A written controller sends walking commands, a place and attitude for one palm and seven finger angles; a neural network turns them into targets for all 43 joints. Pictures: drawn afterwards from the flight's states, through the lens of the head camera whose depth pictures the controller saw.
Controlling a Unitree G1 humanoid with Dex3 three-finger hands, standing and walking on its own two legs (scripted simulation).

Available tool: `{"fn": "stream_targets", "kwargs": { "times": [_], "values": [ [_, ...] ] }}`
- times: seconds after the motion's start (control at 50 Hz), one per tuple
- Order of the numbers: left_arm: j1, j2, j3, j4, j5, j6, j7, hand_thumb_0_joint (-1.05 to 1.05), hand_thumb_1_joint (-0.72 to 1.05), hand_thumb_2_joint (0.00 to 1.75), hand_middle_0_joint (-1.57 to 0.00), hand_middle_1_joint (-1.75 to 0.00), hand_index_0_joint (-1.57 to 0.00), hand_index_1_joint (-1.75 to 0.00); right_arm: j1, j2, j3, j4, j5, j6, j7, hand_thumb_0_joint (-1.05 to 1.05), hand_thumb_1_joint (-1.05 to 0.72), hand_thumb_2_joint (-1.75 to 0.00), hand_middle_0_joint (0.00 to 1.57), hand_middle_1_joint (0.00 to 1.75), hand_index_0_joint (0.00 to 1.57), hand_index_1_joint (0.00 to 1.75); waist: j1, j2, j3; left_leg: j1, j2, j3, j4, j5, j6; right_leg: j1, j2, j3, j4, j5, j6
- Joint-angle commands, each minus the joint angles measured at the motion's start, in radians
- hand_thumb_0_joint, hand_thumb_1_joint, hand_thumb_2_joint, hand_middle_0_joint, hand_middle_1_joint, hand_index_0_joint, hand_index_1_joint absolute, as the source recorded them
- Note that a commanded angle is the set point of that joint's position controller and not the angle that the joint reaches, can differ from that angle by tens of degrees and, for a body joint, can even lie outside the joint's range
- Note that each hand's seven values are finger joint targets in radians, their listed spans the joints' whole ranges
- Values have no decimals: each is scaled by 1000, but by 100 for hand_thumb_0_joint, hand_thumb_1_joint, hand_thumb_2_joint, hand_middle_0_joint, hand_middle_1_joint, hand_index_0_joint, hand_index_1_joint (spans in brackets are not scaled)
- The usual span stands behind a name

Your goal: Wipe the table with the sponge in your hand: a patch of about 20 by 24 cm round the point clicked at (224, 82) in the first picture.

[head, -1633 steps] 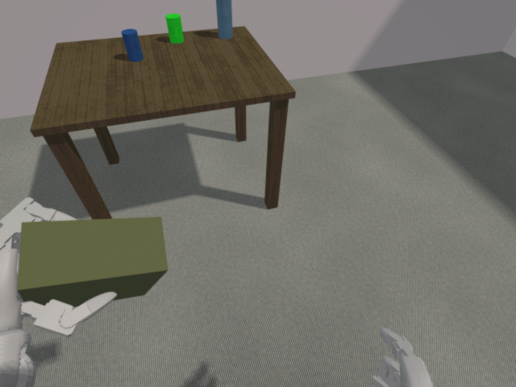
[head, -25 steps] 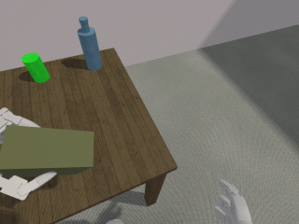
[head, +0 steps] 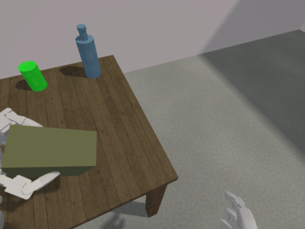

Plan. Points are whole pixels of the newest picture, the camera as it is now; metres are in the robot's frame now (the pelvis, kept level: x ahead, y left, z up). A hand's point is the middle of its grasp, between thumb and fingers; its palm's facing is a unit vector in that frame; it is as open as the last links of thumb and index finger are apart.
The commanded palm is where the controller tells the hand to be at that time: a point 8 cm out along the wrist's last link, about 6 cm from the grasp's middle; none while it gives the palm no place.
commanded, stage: shuffle to correct the standing spot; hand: left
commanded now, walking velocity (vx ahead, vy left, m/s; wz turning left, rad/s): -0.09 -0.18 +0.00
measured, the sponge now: (64, 155) +0.24 +0.19 +0.13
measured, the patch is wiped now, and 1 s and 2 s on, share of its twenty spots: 0.00 0.00 0.00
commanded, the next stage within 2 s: come to a stop and stand still in 0.64 s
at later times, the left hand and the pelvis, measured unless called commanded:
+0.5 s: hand (18, 168) +0.19 +0.24 +0.17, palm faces +0.32 -0.83 -0.47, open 10.6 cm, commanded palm +0.14 +0.28 +0.18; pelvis -0.02 +0.00 +0.00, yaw +0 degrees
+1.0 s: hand (10, 146) +0.24 +0.28 +0.16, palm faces +0.33 -0.84 -0.42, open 10.6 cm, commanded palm +0.16 +0.30 +0.18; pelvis -0.01 +0.02 +0.00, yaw -2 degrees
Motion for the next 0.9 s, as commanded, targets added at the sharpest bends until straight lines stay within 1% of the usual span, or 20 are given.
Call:
{"fn": "stream_targets", "kwargs": {
  "times": [0.0,0.04,0.1,0.2,0.3,0.32,0.38,0.44,0.5,0.52,0.6,0.64,0.74,0.76,0.78,0.8,0.82,0.84,0.86,0.88],
  "values": [
    [-26,153,128,-216,-11,-72,16,0,10,130,-120,-160,-120,-160,-70,-126,-60,-161,1,-51,-8,0,-90,-90,20,30,20,30,11,98,-221,105,85,-33,-35,308,91,120,-123,78,-48,299,-7],
    [16,142,125,-184,-16,-63,14,0,10,130,-120,-160,-120,-160,-72,-124,-59,-163,6,-46,-9,0,-90,-90,20,30,20,30,9,89,-221,113,86,-26,-41,285,90,115,-121,75,-50,290,-3],
    [-2,157,136,-201,-16,-66,11,0,10,130,-120,-160,-120,-160,-81,-123,-59,-170,5,-38,-10,0,-90,-90,20,30,20,30,11,40,-197,88,77,-18,-7,269,83,83,-152,99,-52,318,-16],
    [-27,175,154,-225,-14,-83,17,0,10,130,-120,-160,-120,-160,-99,-114,-52,-171,1,-34,-15,0,-90,-90,20,30,20,30,13,15,-184,70,72,-16,11,245,82,47,-175,120,-52,309,-19],
    [-26,183,170,-260,-8,-113,21,0,10,130,-120,-160,-120,-160,-101,-116,-55,-167,-6,-44,-17,0,-90,-90,20,30,20,30,14,48,-207,52,82,-41,10,233,91,35,-178,125,-34,276,-25],
    [-18,185,172,-264,-11,-115,24,0,10,130,-120,-160,-120,-160,-108,-114,-51,-162,-5,-47,-19,0,-90,-90,20,30,20,30,9,88,-213,52,84,-50,-14,224,94,34,-169,123,-25,255,-26],
    [13,176,175,-258,-13,-112,20,0,10,130,-120,-160,-120,-160,-99,-119,-53,-173,-6,-50,-16,0,-90,-90,20,30,20,30,16,108,-225,11,103,-69,-56,85,103,52,-140,97,-18,121,2],
    [45,149,158,-223,-19,-91,21,0,10,130,-120,-160,-120,-160,-89,-117,-50,-178,0,-44,-17,0,-90,-90,20,30,20,30,10,83,-214,1,93,-62,-82,-86,105,31,-127,96,-37,15,12],
    [-12,149,144,-232,-12,-85,24,0,10,130,-120,-160,-120,-160,-81,-124,-46,-175,-3,-50,-14,0,-90,-90,20,30,20,30,4,51,-169,-28,62,-50,-67,-196,96,-17,-145,127,-82,-88,-1],
    [-10,142,130,-228,-13,-78,31,0,10,130,-120,-160,-120,-160,-88,-122,-41,-170,1,-51,-17,0,-90,-90,20,30,20,30,-4,83,-153,-7,60,-50,-84,-227,99,-47,-137,130,-93,-126,-3],
    [-65,139,115,-218,-1,-70,33,0,10,130,-120,-160,-120,-160,-80,-125,-37,-165,-6,-59,-15,0,-90,-90,20,30,20,30,3,62,-128,-27,72,-69,-96,-206,105,-37,-124,117,-98,-123,5],
    [-77,136,108,-233,-2,-72,37,0,10,130,-120,-160,-120,-160,-85,-121,-33,-162,-4,-65,-17,0,-90,-90,20,30,20,30,3,112,-139,-10,84,-79,-133,-175,112,-12,-107,94,-78,-71,10],
    [-72,131,101,-193,2,-67,35,0,10,130,-120,-160,-120,-160,-85,-117,-34,-156,-2,-69,-12,0,-90,-90,20,30,20,30,7,123,-127,-17,69,-51,-121,-134,104,30,-111,97,-87,-14,8],
    [-1141,967,638,-287,149,-210,-6,0,10,130,-120,-160,-120,-160,20,-62,-62,66,6,-163,-31,0,-90,-90,20,30,20,30,211,-122,-74,-160,38,62,38,17,32,50,-210,305,-314,-88,47],
    [-588,357,266,228,65,-147,-53,0,10,130,-120,-160,-120,-160,23,-68,-43,-17,-22,-180,-36,0,-90,-90,20,30,20,30,32,-218,-89,-39,-161,99,177,13,80,-37,-220,245,-249,38,-49],
    [-256,332,279,244,28,-134,-54,0,10,130,-120,-160,-120,-160,-10,-122,-66,-98,-17,-177,-18,0,-90,-90,20,30,20,30,126,-160,-63,-58,-121,110,228,-27,66,-53,-227,313,-267,126,-35],
    [-227,149,112,286,14,-116,-71,0,10,130,-120,-160,-120,-160,-16,-126,-74,-107,5,-171,-3,0,-90,-90,20,30,20,30,89,-26,-113,-31,-79,104,160,-18,61,33,-272,339,-176,230,-107],
    [-264,193,107,117,18,-140,-80,0,10,130,-120,-160,-120,-160,8,-140,-64,-116,-12,-165,-1,0,-90,-90,20,30,20,30,85,46,-150,16,-90,121,56,-13,61,44,-245,271,-130,235,-91],
    [-229,171,101,52,-1,-165,-80,0,10,130,-120,-160,-120,-160,5,-134,-52,-110,-17,-167,5,0,-90,-90,20,30,20,30,77,52,-180,65,-96,118,-42,20,59,59,-203,192,-114,149,-61],
    [-192,133,69,4,-8,-183,-80,0,10,130,-120,-160,-120,-160,-14,-131,-46,-121,-12,-171,14,0,-90,-90,20,30,20,30,77,56,-182,102,-91,99,-115,57,63,60,-160,163,-97,90,-27]
  ]
}}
